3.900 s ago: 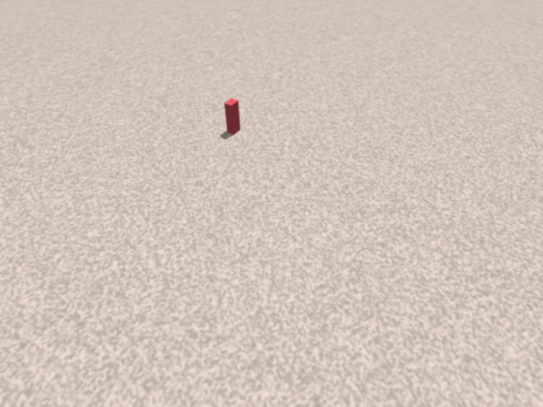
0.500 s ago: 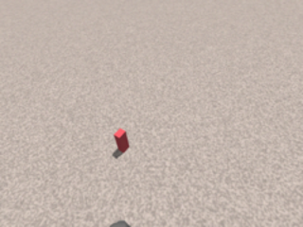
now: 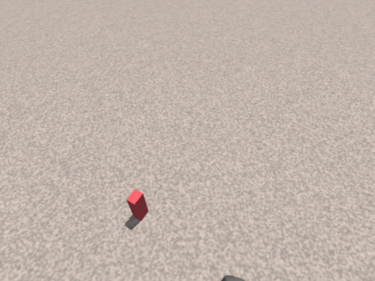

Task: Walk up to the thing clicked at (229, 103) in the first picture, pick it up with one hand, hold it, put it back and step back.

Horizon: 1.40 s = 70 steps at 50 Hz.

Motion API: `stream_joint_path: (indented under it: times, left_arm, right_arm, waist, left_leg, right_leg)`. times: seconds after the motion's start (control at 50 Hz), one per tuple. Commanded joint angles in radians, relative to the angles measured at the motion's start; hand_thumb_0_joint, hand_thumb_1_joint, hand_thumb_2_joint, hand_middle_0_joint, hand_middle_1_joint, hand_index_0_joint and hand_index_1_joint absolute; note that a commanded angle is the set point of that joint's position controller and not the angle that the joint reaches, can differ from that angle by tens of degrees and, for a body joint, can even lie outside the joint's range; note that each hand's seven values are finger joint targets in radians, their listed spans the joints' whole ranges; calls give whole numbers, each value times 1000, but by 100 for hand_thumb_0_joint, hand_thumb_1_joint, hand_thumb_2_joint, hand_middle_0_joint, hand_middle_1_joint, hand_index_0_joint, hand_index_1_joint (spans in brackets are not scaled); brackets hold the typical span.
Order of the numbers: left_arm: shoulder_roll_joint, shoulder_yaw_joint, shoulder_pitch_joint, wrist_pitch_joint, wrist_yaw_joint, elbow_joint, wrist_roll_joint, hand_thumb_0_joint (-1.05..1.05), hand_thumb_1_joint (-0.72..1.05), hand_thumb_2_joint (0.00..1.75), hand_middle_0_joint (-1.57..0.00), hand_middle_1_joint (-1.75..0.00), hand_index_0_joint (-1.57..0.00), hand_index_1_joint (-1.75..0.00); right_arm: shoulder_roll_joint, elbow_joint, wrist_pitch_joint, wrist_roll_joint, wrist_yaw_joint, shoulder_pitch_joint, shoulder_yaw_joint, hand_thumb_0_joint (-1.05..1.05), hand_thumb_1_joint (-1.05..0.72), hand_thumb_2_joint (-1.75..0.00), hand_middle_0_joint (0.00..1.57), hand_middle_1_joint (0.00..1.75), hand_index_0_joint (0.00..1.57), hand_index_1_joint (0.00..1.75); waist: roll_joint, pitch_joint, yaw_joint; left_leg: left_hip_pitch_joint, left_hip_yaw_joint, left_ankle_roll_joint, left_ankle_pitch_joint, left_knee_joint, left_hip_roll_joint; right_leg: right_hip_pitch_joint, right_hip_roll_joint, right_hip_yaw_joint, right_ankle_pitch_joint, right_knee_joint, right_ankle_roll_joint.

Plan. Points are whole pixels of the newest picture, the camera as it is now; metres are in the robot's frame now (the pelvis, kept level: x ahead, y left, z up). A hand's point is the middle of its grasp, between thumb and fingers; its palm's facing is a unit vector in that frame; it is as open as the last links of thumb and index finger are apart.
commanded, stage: walk up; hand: left
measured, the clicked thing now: (138, 205) +0.61 +0.25 -0.66
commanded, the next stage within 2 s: stand in 1.98 s
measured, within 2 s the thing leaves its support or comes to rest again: neither
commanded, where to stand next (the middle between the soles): +0.26 +0.03 m, yaw +1 degrees
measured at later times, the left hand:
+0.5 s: hand out of the picture +0.16 +0.31 -0.15, palm faces +0.00 -0.92 -0.38, open 7.4 cm
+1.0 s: hand (79, 233) +0.29 +0.28 -0.14, palm faces -0.04 -0.94 -0.35, open 7.4 cm
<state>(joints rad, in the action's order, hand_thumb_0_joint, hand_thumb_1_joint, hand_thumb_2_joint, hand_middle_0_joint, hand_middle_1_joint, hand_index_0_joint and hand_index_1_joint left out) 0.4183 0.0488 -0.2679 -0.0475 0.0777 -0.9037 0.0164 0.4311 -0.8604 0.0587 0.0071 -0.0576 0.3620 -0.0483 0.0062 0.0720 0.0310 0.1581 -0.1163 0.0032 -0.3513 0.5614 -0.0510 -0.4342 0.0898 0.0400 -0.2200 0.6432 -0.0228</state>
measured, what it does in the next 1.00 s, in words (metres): walks ahead: right foot, then left foot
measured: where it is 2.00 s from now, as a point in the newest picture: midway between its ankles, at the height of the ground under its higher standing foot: outside the picture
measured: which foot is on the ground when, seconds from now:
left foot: down 0.00-0.04, up 0.06-0.40, down 0.42-1.00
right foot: up 0.00-0.00, down 0.02-0.44, up 0.46-0.72, down 0.74-1.00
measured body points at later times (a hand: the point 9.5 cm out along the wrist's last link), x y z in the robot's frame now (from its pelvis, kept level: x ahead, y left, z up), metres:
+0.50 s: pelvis +0.15 +0.03 -0.01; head +0.17 +0.04 +0.44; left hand +0.16 +0.36 -0.13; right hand +0.25 -0.29 -0.11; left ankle +0.22 +0.15 -0.73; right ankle +0.12 -0.12 -0.70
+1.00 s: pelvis +0.19 +0.03 +0.00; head +0.21 +0.02 +0.45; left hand +0.29 +0.33 -0.12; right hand +0.27 -0.27 -0.13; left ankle +0.22 +0.15 -0.73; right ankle +0.24 -0.10 -0.73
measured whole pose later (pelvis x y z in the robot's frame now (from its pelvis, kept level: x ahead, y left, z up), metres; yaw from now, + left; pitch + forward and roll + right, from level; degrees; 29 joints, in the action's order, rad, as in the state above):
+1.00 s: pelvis +0.19 +0.03 +0.00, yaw +0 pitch -2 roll +0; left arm 0.36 -0.01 -0.10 -0.01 0.01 -1.04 0.00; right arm 0.36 -1.07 0.01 -0.01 -0.02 0.12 0.02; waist -0.01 0.08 0.00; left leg 0.25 -0.09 0.00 -0.26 0.56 -0.03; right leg -0.28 0.05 0.02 -0.23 0.56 0.02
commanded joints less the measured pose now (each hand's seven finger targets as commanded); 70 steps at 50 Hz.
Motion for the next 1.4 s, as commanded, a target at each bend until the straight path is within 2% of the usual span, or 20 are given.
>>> stream_joint_path:
  times: [0.0, 0.02, 0.04, 0.06, 0.16, 0.28, 0.38, 0.4, 0.42, 0.44, 0.46, 0.54, 0.66, 0.7, 0.74, 0.76, 0.82, 0.86, 1.0, 1.38]
  left_arm:
    - [254, 97, -180, -51, -38, 13, 1, 0, 90, 90, -20, -30, -20, -30]
    - [345, 115, -230, -64, -53, 29, 3, 0, 90, 90, -20, -30, -20, -30]
    - [367, 108, -193, -59, -50, 44, -10, 0, 90, 90, -20, -30, -20, -30]
    - [344, 102, -135, -56, -52, 65, -22, 0, 90, 90, -20, -30, -20, -30]
    - [268, 79, -57, -62, -57, 94, -17, 0, 90, 90, -20, -30, -20, -30]
    - [290, 84, -56, -61, -51, 125, -5, 0, 90, 90, -20, -30, -20, -30]
    - [235, 42, -23, -36, -56, 128, -12, 0, 90, 90, -20, -30, -20, -30]
    - [183, 19, -53, -31, -57, 130, -12, 0, 90, 90, -20, -30, -20, -30]
    - [107, -6, -78, -27, -60, 141, -25, 0, 90, 90, -20, -30, -20, -30]
    - [197, 22, -95, -10, -81, 102, -16, 0, 90, 90, -20, -30, -20, -30]
    - [243, 27, -72, -5, -87, 85, -15, 0, 90, 90, -20, -30, -20, -30]
    - [201, 25, -135, 3, -83, 22, -23, 0, 90, 90, -20, -30, -20, -30]
    - [153, 28, -73, 14, -90, -17, -18, 0, 90, 90, -20, -30, -20, -30]
    - [169, 34, -58, 3, -96, -28, -9, 0, 90, 90, -20, -30, -20, -30]
    - [269, 39, 82, -8, -92, 4, -4, 0, 90, 90, -20, -30, -20, -30]
    - [269, 30, 152, -1, -87, 3, -9, 0, 90, 90, -20, -30, -20, -30]
    - [189, -1, 163, 8, -85, -24, -14, 0, 90, 90, -20, -30, -20, -30]
    - [177, -3, 157, 12, -80, -56, -16, 0, 90, 90, -20, -30, -20, -30]
    - [163, -11, 213, 13, -81, -123, -30, 0, 90, 90, -20, -30, -20, -30]
    - [140, -11, 262, 23, -72, -216, -14, 0, 90, 90, -20, -30, -20, -30]
  right_arm:
    - [163, 106, 22, -1, 20, -30, -42, 0, -90, -90, 20, 30, 20, 30]
    - [94, 131, 20, -2, 18, -22, -18, 0, -90, -90, 20, 30, 20, 30]
    - [197, 111, 6, 6, 32, -57, -48, 0, -90, -90, 20, 30, 20, 30]
    - [231, 95, 2, 0, 34, -63, -56, 0, -90, -90, 20, 30, 20, 30]
    - [198, 19, -5, 3, 11, 22, -60, 0, -90, -90, 20, 30, 20, 30]
    - [170, 57, -2, 14, -15, -91, -64, 0, -90, -90, 20, 30, 20, 30]
    - [161, 14, 18, 15, 11, -35, -68, 0, -90, -90, 20, 30, 20, 30]
    - [206, -2, 24, 17, 24, 22, -81, 0, -90, -90, 20, 30, 20, 30]
    - [294, 18, 27, 23, 37, 36, -98, 0, -90, -90, 20, 30, 20, 30]
    - [354, 31, 21, 2, 36, 19, -109, 0, -90, -90, 20, 30, 20, 30]
    - [316, 28, 13, -6, 40, -1, -104, 0, -90, -90, 20, 30, 20, 30]
    - [248, 47, 14, -3, 57, -110, -69, 0, -90, -90, 20, 30, 20, 30]
    - [213, 50, -2, -8, 64, -176, -38, 0, -90, -90, 20, 30, 20, 30]
    - [172, 42, -15, -22, 63, -209, -19, 0, -90, -90, 20, 30, 20, 30]
    - [105, 21, -28, -29, 65, -178, -1, 0, -90, -90, 20, 30, 20, 30]
    - [143, -23, -39, -26, 71, -176, -18, 0, -90, -90, 20, 30, 20, 30]
    - [177, -76, -26, -18, 61, -212, -19, 0, -90, -90, 20, 30, 20, 30]
    - [187, -97, -18, -14, 56, -255, -5, 0, -90, -90, 20, 30, 20, 30]
    - [159, -190, -10, -10, 58, -308, 19, 0, -90, -90, 20, 30, 20, 30]
    - [147, -255, -19, -2, 57, -372, 13, 0, -90, -90, 20, 30, 20, 30]
  waist:
    - [133, -93, -128]
    - [337, -95, -135]
    - [208, -61, -132]
    - [115, -13, -104]
    - [155, -24, -48]
    - [159, -17, -67]
    - [56, -73, 1]
    - [-78, -122, 24]
    - [-302, -145, 21]
    - [-238, -103, 18]
    - [-132, -54, 9]
    - [-186, -55, -49]
    - [-155, -126, -52]
    - [-89, -143, -79]
    - [123, -94, -13]
    - [134, -56, -1]
    - [68, -81, -9]
    - [69, -94, -39]
    - [15, -123, -43]
    - [-2, -112, -37]
  left_leg:
    - [326, 77, 116, 8, 205, -83]
    - [505, 19, 49, -161, 499, 49]
    - [538, 123, 39, -211, 571, 35]
    - [542, 181, 37, -162, 589, -17]
    - [397, 152, 17, 5, 417, -50]
    - [304, 93, -5, 85, 155, -50]
    - [2, 28, 16, 156, -40, 35]
    - [-112, 132, 46, 55, -114, -20]
    - [-194, 528, 130, 39, -239, -274]
    - [-91, 675, 245, 3, -284, -384]
    - [-41, 604, 260, 101, -255, -352]
    - [48, 284, 205, 387, -174, -225]
    - [125, 205, 188, 571, -29, -219]
    - [189, 195, 114, 392, 46, -178]
    - [188, 93, 16, -11, 142, -9]
    - [69, 95, 23, -135, 164, 9]
    - [42, 177, 49, 42, -58, -79]
    - [126, 229, 66, 29, -116, -121]
    - [33, 166, 34, 213, -184, -96]
    - [-52, 139, 19, 180, -296, -104]
  right_leg:
    - [464, -4, -88, -148, -183, -33]
    - [510, 267, -546, -337, -372, -125]
    - [429, 354, -710, -397, -425, -237]
    - [365, 349, -641, -400, -423, -263]
    - [241, 185, -249, -94, -375, -190]
    - [172, 183, -179, -225, -372, -198]
    - [58, 127, -53, 17, -102, -126]
    - [-3, 80, -7, 15, 74, -86]
    - [-176, -51, 67, -142, 322, -1]
    - [-186, -64, -12, -369, 395, -11]
    - [-178, -39, -71, -345, 457, -13]
    - [-59, 0, -65, -214, 320, -7]
    - [162, -45, -2, -83, 55, 3]
    - [276, -34, -49, 88, -138, -22]
    - [112, 212, -369, 88, -258, -139]
    - [-26, 226, -354, -3, -264, -184]
    - [35, 70, -172, -28, -185, -44]
    - [155, 25, -129, -40, -175, -21]
    - [249, 48, -132, 153, -226, -18]
    - [282, 47, -111, 124, -371, 10]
